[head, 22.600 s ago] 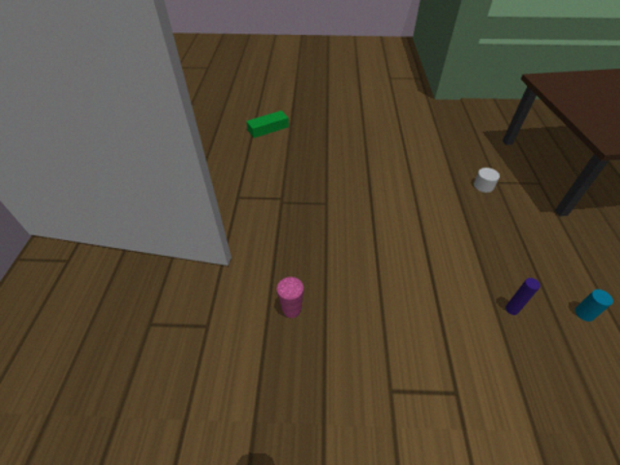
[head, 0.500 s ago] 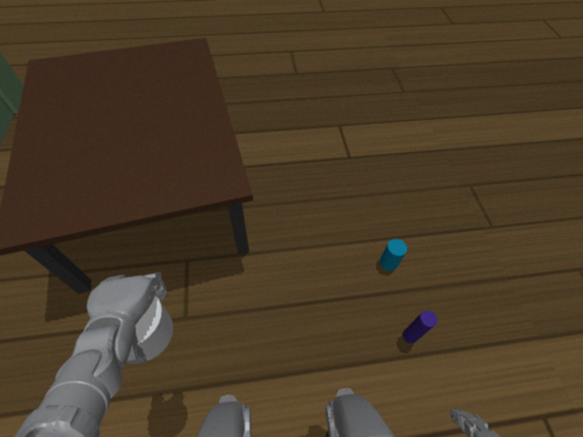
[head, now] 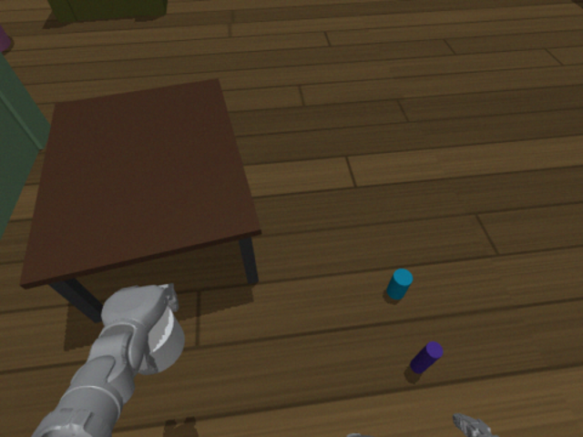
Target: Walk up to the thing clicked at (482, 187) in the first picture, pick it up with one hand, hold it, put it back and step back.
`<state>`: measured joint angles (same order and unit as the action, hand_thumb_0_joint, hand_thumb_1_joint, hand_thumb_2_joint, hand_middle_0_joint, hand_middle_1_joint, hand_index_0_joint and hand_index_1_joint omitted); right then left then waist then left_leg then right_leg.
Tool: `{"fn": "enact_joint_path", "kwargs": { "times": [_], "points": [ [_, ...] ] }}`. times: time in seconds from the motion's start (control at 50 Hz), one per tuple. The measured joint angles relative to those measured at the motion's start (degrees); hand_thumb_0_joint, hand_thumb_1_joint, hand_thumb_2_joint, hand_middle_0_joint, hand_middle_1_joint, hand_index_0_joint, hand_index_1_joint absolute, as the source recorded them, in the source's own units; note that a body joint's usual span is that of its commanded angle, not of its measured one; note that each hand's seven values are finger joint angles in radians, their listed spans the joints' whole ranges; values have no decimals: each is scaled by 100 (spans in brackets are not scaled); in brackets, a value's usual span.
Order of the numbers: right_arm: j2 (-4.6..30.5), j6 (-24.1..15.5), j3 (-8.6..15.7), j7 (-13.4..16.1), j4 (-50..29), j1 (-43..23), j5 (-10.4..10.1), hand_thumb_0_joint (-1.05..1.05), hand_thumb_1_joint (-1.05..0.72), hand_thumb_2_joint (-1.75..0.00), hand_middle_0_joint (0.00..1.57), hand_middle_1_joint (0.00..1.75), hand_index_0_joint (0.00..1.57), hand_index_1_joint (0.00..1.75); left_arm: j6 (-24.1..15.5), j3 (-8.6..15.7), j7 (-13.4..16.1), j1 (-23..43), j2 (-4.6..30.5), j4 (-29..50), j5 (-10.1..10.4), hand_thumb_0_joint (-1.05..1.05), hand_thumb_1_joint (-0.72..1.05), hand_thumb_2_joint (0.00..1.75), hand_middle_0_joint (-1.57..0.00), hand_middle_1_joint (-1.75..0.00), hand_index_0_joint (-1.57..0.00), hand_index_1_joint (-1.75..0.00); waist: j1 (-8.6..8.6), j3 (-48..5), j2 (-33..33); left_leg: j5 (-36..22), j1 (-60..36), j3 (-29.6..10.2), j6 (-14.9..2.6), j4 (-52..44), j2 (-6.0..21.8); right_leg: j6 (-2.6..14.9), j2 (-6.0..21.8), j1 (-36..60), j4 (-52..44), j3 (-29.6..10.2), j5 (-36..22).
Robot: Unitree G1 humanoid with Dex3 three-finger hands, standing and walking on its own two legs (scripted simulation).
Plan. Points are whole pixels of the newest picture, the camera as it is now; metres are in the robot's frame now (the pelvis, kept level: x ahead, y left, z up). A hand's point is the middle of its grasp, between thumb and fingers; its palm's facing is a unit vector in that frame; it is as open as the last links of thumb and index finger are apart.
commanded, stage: hold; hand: left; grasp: from above
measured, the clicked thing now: (149, 336) +0.31 +0.23 -0.12
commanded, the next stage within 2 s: crouch in 1.74 s
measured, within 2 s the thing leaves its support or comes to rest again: neither
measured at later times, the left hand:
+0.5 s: hand (143, 329) +0.30 +0.22 -0.05, palm faces -0.48 -0.07 -0.88, open 11.5 cm
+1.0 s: hand (137, 340) +0.28 +0.21 -0.03, palm faces -0.47 -0.06 -0.88, open 11.5 cm
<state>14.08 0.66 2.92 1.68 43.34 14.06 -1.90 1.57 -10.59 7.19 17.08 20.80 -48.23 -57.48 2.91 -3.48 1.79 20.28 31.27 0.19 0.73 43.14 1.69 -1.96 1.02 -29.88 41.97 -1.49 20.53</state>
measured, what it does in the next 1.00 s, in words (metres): stands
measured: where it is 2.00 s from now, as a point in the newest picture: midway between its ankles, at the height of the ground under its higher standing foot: outside the picture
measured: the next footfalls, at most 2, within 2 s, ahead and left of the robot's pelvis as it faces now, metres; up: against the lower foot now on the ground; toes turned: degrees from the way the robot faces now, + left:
none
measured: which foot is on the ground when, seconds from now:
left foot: down 0.00-1.00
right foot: down 0.00-1.00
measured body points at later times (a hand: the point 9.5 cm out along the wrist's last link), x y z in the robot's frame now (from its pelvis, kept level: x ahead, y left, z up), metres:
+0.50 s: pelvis +0.00 +0.00 +0.01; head +0.02 -0.01 +0.46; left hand +0.32 +0.22 +0.00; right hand +0.11 -0.27 -0.11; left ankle +0.01 +0.13 -0.71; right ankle +0.00 -0.14 -0.71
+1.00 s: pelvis -0.02 +0.00 +0.02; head -0.01 -0.02 +0.47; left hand +0.30 +0.22 +0.02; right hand +0.11 -0.27 -0.10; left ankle +0.01 +0.13 -0.71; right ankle +0.00 -0.14 -0.71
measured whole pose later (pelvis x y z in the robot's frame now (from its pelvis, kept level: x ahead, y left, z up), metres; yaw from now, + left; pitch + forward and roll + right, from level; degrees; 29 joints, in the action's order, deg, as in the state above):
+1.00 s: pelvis -0.02 +0.00 +0.02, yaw -1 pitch +1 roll +0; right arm 14.8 2.6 2.7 1.9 40.7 11.7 -2.8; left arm 1.0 -12.4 0.5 14.5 21.3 -41.0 -57.3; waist 0.7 -0.7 2.5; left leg 14.2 19.1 1.2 0.7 31.8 1.5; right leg -1.8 1.2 -18.6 31.9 -2.3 14.8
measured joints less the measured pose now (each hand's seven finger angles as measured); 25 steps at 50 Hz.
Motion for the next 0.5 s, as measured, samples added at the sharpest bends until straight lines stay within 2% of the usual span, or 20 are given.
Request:
{"fn": "enact_joint_path", "kwargs": {
  "times": [0.5],
  "points": [
    [64, 180, 62, -31, -190, -72, -42, 0, -90, -89, 20, 29, 20, 30, -12, -99, -402, -158, 3, 375, -12, -2, -27, 76, -41, -87, -54, -81, -130, 115, 35, -296, -859, 84, 2, -747, -5, 12, 8, 796, -678, -65, -286]
  ]
}}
